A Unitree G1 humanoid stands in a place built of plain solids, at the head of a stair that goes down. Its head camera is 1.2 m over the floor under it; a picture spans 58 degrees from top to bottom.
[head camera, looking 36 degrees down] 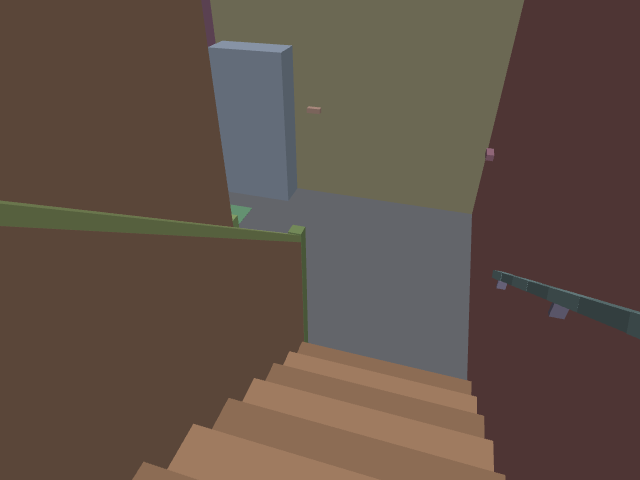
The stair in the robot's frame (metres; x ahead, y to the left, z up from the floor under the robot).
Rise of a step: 0.18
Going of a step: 0.25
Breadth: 1.20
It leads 17 degrees to the right of straight ahead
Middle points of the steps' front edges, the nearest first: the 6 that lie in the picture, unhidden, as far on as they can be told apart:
0.77 -0.08 -0.36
1.00 -0.15 -0.54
1.24 -0.23 -0.72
1.48 -0.30 -0.90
1.72 -0.37 -1.09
1.96 -0.44 -1.27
